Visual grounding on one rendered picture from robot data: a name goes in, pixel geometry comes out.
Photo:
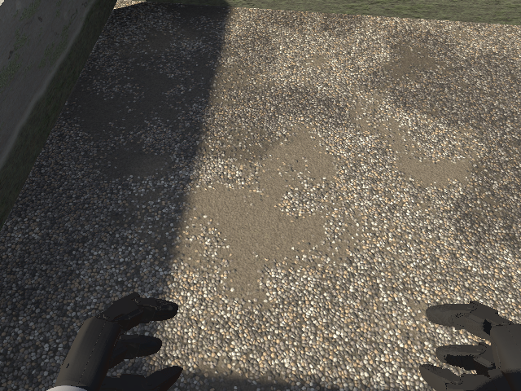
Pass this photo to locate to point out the left robot hand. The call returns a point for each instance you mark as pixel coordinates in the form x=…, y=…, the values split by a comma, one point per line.
x=101, y=344

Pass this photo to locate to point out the right robot hand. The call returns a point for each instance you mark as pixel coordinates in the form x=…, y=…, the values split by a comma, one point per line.
x=498, y=366

